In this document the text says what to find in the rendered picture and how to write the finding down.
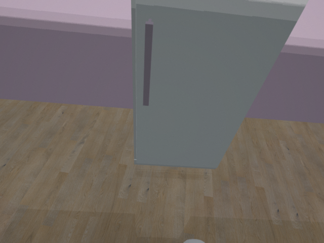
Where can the handle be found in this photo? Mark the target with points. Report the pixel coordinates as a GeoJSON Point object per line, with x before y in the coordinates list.
{"type": "Point", "coordinates": [147, 60]}

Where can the fridge door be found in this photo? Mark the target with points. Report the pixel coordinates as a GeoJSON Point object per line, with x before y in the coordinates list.
{"type": "Point", "coordinates": [209, 60]}

